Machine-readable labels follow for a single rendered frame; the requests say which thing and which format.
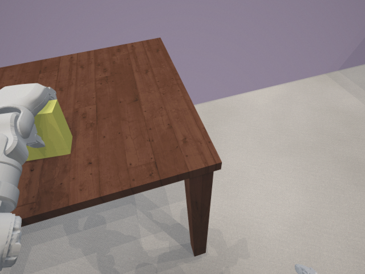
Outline table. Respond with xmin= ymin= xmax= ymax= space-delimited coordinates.
xmin=0 ymin=38 xmax=222 ymax=256

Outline sponge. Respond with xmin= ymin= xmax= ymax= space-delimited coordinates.
xmin=26 ymin=100 xmax=72 ymax=161

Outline robot left upper arm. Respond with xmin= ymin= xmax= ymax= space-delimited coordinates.
xmin=0 ymin=213 xmax=22 ymax=271

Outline robot left forearm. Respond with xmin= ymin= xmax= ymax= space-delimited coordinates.
xmin=0 ymin=103 xmax=35 ymax=213

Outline left robot hand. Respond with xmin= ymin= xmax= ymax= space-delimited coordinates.
xmin=0 ymin=83 xmax=57 ymax=148

